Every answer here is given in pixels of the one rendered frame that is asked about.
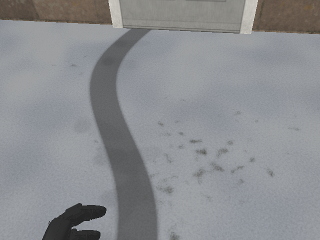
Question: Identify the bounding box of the left robot hand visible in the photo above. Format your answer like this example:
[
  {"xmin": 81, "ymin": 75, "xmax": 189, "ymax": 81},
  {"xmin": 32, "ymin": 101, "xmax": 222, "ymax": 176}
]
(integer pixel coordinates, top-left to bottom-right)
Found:
[{"xmin": 42, "ymin": 203, "xmax": 107, "ymax": 240}]

